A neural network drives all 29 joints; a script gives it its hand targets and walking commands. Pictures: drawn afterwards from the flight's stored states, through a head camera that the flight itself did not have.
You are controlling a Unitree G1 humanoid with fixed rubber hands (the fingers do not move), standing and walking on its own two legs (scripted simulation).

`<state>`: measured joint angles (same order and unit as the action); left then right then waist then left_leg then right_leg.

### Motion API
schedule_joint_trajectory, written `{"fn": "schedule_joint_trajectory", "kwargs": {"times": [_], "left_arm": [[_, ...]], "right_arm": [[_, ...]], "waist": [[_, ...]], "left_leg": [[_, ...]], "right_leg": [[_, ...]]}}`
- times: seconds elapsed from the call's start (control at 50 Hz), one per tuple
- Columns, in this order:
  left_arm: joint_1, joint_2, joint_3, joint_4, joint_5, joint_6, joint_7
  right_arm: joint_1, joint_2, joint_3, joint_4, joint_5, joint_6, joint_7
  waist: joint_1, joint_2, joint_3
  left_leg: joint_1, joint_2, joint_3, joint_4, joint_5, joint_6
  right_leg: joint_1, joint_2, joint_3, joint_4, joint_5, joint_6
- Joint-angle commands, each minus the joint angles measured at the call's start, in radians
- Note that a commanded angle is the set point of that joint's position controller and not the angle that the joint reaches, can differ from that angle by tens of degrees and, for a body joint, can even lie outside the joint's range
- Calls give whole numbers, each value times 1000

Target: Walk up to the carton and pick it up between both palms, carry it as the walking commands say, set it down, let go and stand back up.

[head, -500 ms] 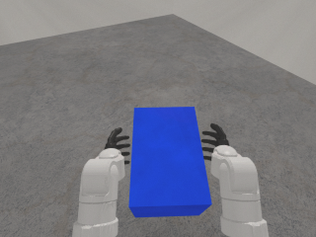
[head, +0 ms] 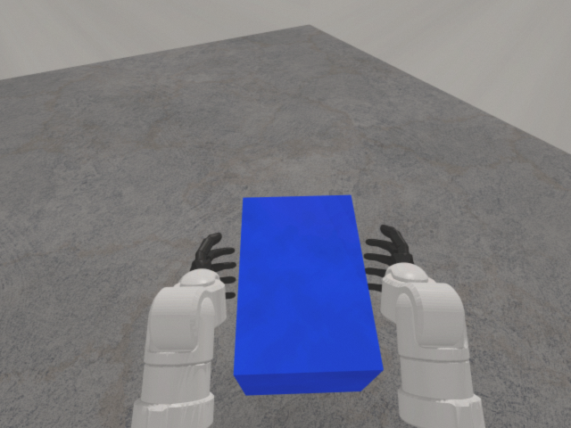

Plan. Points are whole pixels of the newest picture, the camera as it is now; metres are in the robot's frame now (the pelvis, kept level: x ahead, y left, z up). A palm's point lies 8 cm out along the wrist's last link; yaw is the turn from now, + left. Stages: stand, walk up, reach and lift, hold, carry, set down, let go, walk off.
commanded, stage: carry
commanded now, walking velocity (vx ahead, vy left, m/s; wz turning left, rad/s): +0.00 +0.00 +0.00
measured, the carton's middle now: (300, 291) +0.33 +0.00 +0.01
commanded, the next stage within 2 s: hold in 1.74 s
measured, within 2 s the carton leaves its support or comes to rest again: neither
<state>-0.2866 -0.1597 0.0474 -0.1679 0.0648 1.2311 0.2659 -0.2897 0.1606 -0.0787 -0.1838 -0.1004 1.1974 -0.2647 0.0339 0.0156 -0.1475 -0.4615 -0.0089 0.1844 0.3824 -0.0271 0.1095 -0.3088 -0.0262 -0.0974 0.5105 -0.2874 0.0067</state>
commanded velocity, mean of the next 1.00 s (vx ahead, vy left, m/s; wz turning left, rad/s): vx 0.00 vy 0.00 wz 0.00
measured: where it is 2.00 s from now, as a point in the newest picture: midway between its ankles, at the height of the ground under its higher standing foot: outside the picture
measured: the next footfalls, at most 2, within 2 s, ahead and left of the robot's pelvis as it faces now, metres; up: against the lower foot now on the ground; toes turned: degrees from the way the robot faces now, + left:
none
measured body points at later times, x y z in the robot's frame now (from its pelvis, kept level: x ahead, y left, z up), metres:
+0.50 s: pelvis +0.02 -0.03 +0.00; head +0.00 -0.02 +0.45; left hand +0.32 +0.10 +0.09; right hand +0.32 -0.17 +0.09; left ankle +0.12 +0.05 -0.73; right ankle -0.02 -0.13 -0.73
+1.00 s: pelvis +0.03 -0.04 +0.00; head +0.02 -0.04 +0.45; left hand +0.34 +0.09 +0.08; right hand +0.34 -0.18 +0.08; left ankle +0.12 +0.05 -0.73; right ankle -0.02 -0.13 -0.73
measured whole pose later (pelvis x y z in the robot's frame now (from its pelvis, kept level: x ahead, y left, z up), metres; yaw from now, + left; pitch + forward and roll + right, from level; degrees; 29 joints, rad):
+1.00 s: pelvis +0.03 -0.04 +0.00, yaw +0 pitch +4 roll +0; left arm -0.32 -0.17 0.08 -0.09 0.11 1.16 0.23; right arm -0.30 0.16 -0.09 -0.12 -0.13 1.14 -0.24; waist 0.01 -0.01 -0.11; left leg -0.44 0.03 0.17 0.50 -0.13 0.06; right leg -0.24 0.01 -0.10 0.55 -0.37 -0.04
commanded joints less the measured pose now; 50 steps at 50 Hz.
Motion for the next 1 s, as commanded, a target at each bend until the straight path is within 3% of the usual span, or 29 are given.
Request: {"fn": "schedule_joint_trajectory", "kwargs": {"times": [0.0, 0.04, 0.06, 0.1, 0.12, 0.16, 0.2, 0.24, 0.26, 0.28, 0.34, 0.36, 0.38, 0.4, 0.46, 0.48, 0.58, 0.6, 0.68, 0.72, 0.8, 0.84, 0.86, 0.88, 0.9, 0.92, 0.94, 0.96, 0.98], "left_arm": [[-470, -1071, -498, -197, -344, -76, -213], [-460, -1055, -499, -154, -325, -65, -206], [-496, -1017, -478, -195, -312, -75, -200], [-482, -1031, -491, -185, -315, -70, -198], [-427, -1025, -460, -151, -296, -70, -197], [-435, -1057, -470, -174, -304, -79, -203], [-411, -1050, -465, -149, -303, -80, -201], [-472, -1039, -481, -213, -320, -83, -205], [-481, -1025, -454, -195, -301, -82, -200], [-465, -1027, -467, -147, -304, -69, -204], [-461, -1026, -464, -151, -296, -77, -209], [-512, -1062, -490, -178, -319, -89, -213], [-511, -1050, -470, -167, -304, -83, -208], [-457, -1034, -452, -128, -288, -80, -203], [-439, -1036, -435, -117, -289, -89, -217], [-449, -1045, -432, -134, -281, -99, -217], [-436, -1033, -441, -138, -270, -91, -210], [-488, -1028, -435, -149, -285, -87, -216], [-519, -1069, -475, -174, -307, -107, -226], [-444, -1048, -440, -125, -279, -98, -226], [-464, -1078, -451, -136, -288, -108, -233], [-445, -1049, -435, -76, -262, -113, -238], [-473, -1046, -452, -98, -274, -111, -236], [-509, -1029, -427, -88, -267, -132, -243], [-518, -1075, -462, -157, -289, -131, -236], [-478, -1029, -403, -22, -237, -140, -239], [-495, -1053, -435, -102, -270, -142, -244], [-462, -1093, -468, -103, -286, -140, -245], [-453, -1078, -463, -121, -295, -136, -244]], "right_arm": [[-388, 1016, 461, -147, 303, -32, 196], [-348, 1001, 437, -75, 288, -22, 196], [-403, 1011, 471, -93, 316, -19, 201], [-356, 992, 439, -65, 303, -18, 205], [-383, 972, 462, -130, 312, -25, 200], [-426, 1026, 502, -160, 337, -34, 207], [-370, 1005, 480, -123, 320, -28, 205], [-412, 1017, 488, -154, 340, -32, 210], [-418, 1008, 482, -125, 319, -20, 206], [-390, 989, 460, -98, 306, -20, 206], [-383, 991, 460, -96, 307, -27, 214], [-406, 1014, 469, -131, 305, -37, 211], [-433, 1016, 463, -113, 301, -34, 207], [-351, 999, 435, -48, 283, -22, 207], [-427, 995, 474, -131, 309, -42, 216], [-418, 1038, 494, -99, 317, -42, 219], [-391, 1002, 446, -71, 289, -36, 224], [-369, 1043, 461, -35, 293, -26, 223], [-390, 1048, 465, -84, 285, -54, 229], [-393, 1026, 455, -74, 286, -49, 225], [-423, 1057, 495, -122, 299, -57, 230], [-407, 1032, 457, -53, 284, -72, 235], [-406, 1043, 475, -58, 290, -69, 232], [-388, 1036, 430, 2, 259, -87, 236], [-443, 1073, 490, -99, 295, -86, 231], [-423, 1018, 433, 9, 267, -101, 242], [-433, 1059, 468, -65, 293, -104, 242], [-420, 1048, 487, -127, 287, -107, 235], [-373, 1056, 475, -83, 291, -94, 233]], "waist": [[-26, 6, -302], [-22, 34, -286], [-23, -3, -266], [-20, 102, -262], [-14, 29, -290], [-17, -25, -285], [-22, -7, -349], [-23, -27, -350], [-22, -76, -287], [-28, 26, -231], [-26, -6, -269], [-28, -43, -268], [-26, 1, -279], [-25, 3, -301], [-26, -62, -320], [-25, -55, -312], [-23, 32, -317], [-25, -38, -301], [-26, -45, -311], [-24, 11, -312], [-25, -58, -300], [-19, 11, -341], [-23, -56, -290], [-28, -24, -291], [-29, -26, -269], [-23, 5, -285], [-27, 22, -297], [-27, -29, -293], [-28, -18, -284]], "left_leg": [[243, 201, -240, -93, -284, -72], [232, 211, -267, -132, -349, -74], [236, 205, -264, -130, -312, -80], [220, 205, -276, -216, -387, -120], [249, 202, -248, -184, -370, -113], [241, 179, -221, -120, -283, -107], [299, 203, -225, -61, -122, -75], [290, 208, -246, -70, -129, -73], [246, 186, -209, -29, -171, -74], [237, 180, -228, -62, -238, -60], [268, 196, -236, -72, -217, -64], [262, 185, -212, -50, -168, -74], [289, 184, -212, -17, -55, -63], [295, 175, -187, 4, -63, -67], [302, 180, -187, 28, 6, -55], [281, 182, -168, 53, 72, -51], [291, 183, -174, 103, 230, -37], [274, 192, -164, 90, 179, -40], [286, 189, -174, 88, 171, -42], [305, 185, -170, 102, 171, -37], [281, 173, -166, 101, 95, -40], [321, 184, -153, 99, 100, -50], [296, 193, -176, 82, 97, -46], [293, 183, -166, 89, 62, -46], [264, 177, -162, 102, 107, -49], [270, 165, -159, 99, 57, -48], [295, 174, -153, 102, 78, -48], [288, 178, -162, 95, 110, -45], [266, 183, -171, 96, 98, -47]], "right_leg": [[-24, -87, 132, -97, -112, -49], [-28, -65, 113, -73, -131, -56], [13, -48, 93, -58, -102, -45], [25, -4, 54, -42, -129, -52], [48, -11, 68, -73, -115, -64], [49, -54, 87, -100, -122, -48], [43, -82, 113, -46, 25, -45], [71, -68, 98, -64, -30, -52], [-16, -106, 166, -128, -109, -63], [-41, -104, 165, -130, -147, -61], [16, -81, 142, -123, -104, -72], [-10, -97, 162, -120, -89, -65], [19, -97, 152, -99, 19, -71], [13, -107, 161, -117, -3, -76], [45, -107, 137, -100, 36, -69], [78, -126, 146, -93, 189, -70], [45, -102, 131, -10, 197, -59], [63, -110, 124, -40, 199, -67], [63, -94, 108, -20, 161, -71], [41, -105, 129, -33, 161, -73], [57, -113, 115, -45, 130, -75], [54, -108, 113, -30, 106, -76], [57, -101, 105, -43, 77, -72], [55, -95, 117, -60, 93, -73], [72, -107, 137, -66, 183, -75], [73, -114, 128, -66, 125, -77], [75, -113, 132, -50, 164, -81], [78, -98, 99, -32, 130, -75], [54, -93, 118, -60, 107, -75]]}}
